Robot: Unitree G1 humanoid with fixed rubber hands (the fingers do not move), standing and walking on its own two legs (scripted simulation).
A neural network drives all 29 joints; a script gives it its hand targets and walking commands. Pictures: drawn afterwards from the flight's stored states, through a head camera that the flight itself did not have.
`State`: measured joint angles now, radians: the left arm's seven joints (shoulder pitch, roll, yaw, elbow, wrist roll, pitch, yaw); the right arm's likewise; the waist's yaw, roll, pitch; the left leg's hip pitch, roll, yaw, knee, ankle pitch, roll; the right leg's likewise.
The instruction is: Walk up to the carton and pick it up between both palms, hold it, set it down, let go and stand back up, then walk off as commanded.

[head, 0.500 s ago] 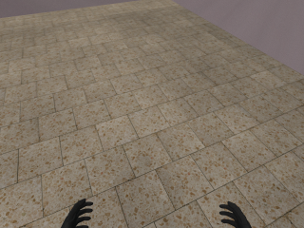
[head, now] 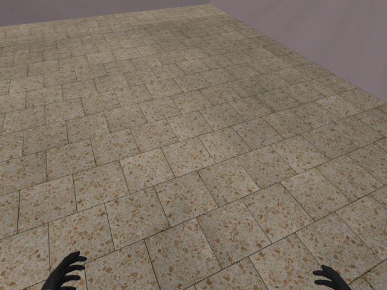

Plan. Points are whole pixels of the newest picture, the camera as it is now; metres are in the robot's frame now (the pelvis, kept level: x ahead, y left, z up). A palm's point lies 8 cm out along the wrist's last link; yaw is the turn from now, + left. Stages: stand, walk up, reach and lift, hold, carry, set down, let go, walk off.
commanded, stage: stand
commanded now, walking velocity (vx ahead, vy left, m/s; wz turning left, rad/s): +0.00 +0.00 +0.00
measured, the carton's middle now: out of the picture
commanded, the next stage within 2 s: walk up in 1.72 s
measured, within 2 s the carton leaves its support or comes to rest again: neither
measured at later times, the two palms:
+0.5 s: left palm out of the picture +0.12 +0.31 -0.08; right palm out of the picture +0.11 -0.30 -0.07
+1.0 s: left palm out of the picture +0.11 +0.31 -0.07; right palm out of the picture +0.09 -0.30 -0.08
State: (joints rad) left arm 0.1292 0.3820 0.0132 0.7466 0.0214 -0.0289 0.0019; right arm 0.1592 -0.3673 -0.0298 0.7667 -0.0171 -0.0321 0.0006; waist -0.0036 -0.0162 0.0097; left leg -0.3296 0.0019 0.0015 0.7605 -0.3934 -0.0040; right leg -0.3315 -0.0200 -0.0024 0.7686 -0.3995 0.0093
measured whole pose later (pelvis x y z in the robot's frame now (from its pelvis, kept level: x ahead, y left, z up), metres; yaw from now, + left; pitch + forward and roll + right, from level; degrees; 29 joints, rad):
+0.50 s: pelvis +0.00 +0.00 +0.02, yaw +0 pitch -2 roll +0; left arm 0.11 0.40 0.00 0.92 0.01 -0.03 -0.01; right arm 0.12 -0.38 -0.02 0.93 -0.01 -0.03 0.01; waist 0.00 -0.02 0.04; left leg -0.25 0.00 0.01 0.59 -0.30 0.00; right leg -0.25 -0.02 0.00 0.60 -0.30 0.02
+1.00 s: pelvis +0.00 +0.00 +0.03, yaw +0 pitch -2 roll +0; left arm 0.08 0.40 -0.01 1.03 0.01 -0.02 -0.01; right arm 0.09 -0.37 0.00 1.05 -0.01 -0.02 0.01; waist 0.00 -0.01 0.06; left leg -0.15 0.00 0.01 0.39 -0.20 0.00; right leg -0.16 -0.03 0.00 0.41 -0.21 0.02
